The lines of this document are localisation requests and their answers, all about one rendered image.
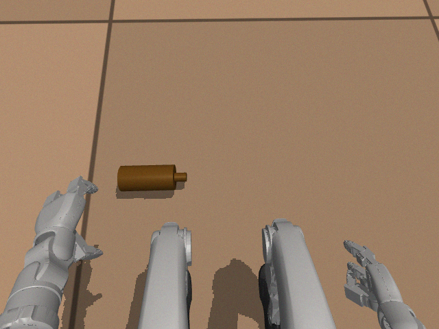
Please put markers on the left robot hand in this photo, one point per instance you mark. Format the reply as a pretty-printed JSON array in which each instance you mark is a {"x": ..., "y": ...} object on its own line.
[{"x": 65, "y": 211}]

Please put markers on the bottle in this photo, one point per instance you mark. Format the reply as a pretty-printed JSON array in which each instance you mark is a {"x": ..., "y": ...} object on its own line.
[{"x": 149, "y": 178}]

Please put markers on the right robot foot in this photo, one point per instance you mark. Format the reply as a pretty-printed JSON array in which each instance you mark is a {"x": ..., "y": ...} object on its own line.
[{"x": 265, "y": 299}]

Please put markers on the right robot arm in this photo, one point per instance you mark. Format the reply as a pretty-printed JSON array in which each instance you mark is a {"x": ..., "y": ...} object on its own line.
[{"x": 397, "y": 315}]

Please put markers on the left robot arm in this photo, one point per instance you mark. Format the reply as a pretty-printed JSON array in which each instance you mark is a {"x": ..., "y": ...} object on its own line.
[{"x": 37, "y": 293}]

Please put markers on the right robot hand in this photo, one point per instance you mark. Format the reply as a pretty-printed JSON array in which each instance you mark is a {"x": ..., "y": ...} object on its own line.
[{"x": 376, "y": 283}]

